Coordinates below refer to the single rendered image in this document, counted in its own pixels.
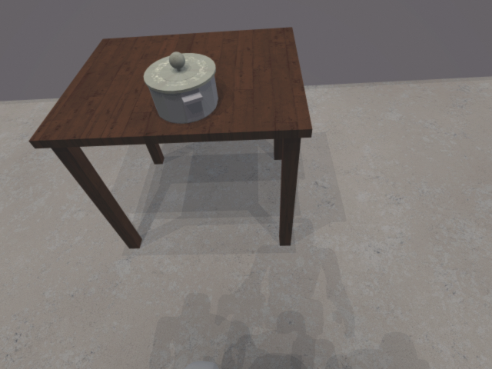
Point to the pot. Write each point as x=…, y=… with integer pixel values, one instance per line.
x=187, y=107

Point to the table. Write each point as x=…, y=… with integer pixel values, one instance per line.
x=260, y=96

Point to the lid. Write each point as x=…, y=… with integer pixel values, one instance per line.
x=197, y=71

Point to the knob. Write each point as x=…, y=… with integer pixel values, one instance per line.
x=177, y=60

